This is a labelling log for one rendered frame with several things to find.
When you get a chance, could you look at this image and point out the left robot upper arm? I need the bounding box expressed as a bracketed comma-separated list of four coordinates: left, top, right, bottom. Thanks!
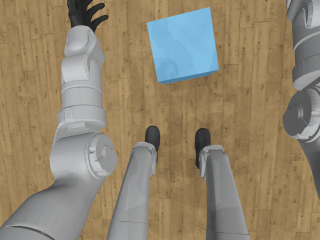
[0, 131, 118, 240]

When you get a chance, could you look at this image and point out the robot right thigh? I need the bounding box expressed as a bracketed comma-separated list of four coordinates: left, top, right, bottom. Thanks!
[199, 149, 251, 240]

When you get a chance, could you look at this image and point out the robot right forearm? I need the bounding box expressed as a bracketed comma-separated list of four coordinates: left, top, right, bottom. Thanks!
[286, 0, 320, 91]

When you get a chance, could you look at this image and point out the carton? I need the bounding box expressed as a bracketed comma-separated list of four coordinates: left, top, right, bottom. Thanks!
[147, 7, 219, 84]

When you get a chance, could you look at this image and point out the robot left forearm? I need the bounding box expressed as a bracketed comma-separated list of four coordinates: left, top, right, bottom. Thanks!
[49, 25, 107, 169]

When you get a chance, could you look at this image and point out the robot left hand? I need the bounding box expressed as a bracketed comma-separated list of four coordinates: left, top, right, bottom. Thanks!
[67, 0, 109, 33]

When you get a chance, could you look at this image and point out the right robot upper arm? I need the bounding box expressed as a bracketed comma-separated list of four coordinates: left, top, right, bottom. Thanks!
[283, 85, 320, 200]

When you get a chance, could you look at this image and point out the robot right foot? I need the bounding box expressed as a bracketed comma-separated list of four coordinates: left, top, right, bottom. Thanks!
[194, 128, 211, 169]

